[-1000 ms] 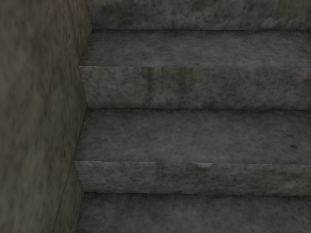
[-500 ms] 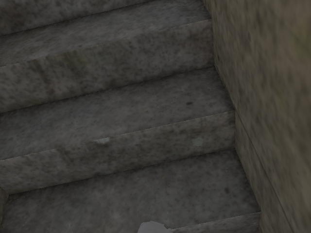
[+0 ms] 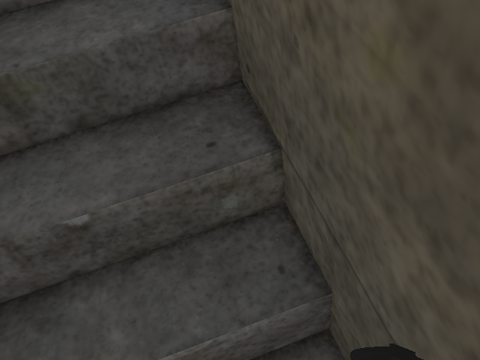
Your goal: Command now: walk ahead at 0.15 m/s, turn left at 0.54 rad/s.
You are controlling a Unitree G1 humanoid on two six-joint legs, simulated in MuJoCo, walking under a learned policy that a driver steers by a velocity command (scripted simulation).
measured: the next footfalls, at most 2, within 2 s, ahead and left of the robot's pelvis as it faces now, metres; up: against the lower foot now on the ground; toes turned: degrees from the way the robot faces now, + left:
left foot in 0.26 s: +0.08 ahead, +0.19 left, -0.04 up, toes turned -1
right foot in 0.26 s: -0.26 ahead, -0.23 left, -0.33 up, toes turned +7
